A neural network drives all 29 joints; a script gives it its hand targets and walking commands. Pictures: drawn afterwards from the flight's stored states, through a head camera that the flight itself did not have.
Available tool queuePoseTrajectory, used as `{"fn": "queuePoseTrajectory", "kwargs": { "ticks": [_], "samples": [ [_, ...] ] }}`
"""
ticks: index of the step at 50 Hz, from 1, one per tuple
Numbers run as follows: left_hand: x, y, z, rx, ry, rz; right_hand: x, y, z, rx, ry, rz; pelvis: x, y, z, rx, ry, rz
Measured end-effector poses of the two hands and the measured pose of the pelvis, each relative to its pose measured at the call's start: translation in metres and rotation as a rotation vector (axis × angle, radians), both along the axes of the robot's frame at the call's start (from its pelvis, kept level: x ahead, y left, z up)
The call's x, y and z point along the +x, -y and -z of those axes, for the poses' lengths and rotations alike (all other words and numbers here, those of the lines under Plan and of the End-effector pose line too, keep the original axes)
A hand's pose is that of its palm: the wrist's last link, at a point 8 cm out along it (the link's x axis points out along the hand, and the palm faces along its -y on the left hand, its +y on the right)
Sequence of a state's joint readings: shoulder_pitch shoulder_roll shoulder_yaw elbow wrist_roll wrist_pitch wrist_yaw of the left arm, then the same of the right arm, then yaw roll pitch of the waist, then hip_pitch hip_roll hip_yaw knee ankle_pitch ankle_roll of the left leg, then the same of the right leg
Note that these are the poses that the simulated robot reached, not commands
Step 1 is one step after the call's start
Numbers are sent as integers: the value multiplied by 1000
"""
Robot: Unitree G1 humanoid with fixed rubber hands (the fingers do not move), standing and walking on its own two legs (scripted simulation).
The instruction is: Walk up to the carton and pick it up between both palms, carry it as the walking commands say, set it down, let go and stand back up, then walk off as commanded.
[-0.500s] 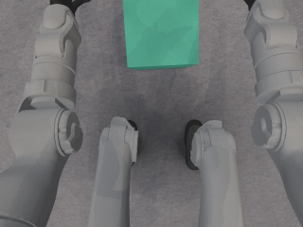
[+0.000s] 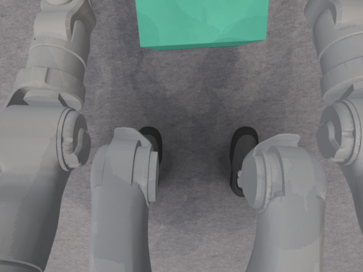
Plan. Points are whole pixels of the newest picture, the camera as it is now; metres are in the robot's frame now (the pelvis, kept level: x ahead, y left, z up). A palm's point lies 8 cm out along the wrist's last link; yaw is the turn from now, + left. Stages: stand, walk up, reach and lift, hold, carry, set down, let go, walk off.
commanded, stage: reach and lift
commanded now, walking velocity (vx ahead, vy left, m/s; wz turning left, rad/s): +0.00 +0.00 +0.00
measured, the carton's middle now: out of the picture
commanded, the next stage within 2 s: none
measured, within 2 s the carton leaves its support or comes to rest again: leaves its support in 1.54 s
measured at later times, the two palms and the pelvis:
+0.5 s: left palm out of the picture +0.55 +0.19 -0.19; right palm out of the picture +0.56 -0.17 -0.20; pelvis +0.00 +0.00 -0.01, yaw +0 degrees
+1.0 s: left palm out of the picture +0.55 +0.15 -0.20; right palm out of the picture +0.56 -0.14 -0.20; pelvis +0.00 +0.00 -0.01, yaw +0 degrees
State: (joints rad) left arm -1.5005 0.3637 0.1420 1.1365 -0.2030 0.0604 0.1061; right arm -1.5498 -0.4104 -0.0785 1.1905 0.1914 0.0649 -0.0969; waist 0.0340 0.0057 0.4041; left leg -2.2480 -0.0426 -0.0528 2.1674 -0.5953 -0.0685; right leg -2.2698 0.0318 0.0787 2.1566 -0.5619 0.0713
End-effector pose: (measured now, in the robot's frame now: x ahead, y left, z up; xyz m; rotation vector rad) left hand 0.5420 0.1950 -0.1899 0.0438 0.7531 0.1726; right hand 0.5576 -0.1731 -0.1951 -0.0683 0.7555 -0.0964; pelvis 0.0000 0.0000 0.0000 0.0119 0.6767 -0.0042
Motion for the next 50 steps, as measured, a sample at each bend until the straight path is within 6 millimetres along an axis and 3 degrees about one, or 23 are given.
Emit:
{"fn": "queuePoseTrajectory", "kwargs": {
  "ticks": [17,26,40,50],
  "samples": [
    [5,0,5,-2,8,1,4,3,3,0,11,-6,0,2,12,-1,39,-3],
    [5,9,5,-19,7,14,4,-8,3,19,11,-17,-4,2,10,0,49,-4],
    [6,41,10,-47,13,63,4,-37,9,42,15,-64,-5,2,8,0,66,-6],
    [6,42,11,-38,17,61,5,-38,9,29,13,-62,-5,3,7,-1,80,-5]
  ]
}}
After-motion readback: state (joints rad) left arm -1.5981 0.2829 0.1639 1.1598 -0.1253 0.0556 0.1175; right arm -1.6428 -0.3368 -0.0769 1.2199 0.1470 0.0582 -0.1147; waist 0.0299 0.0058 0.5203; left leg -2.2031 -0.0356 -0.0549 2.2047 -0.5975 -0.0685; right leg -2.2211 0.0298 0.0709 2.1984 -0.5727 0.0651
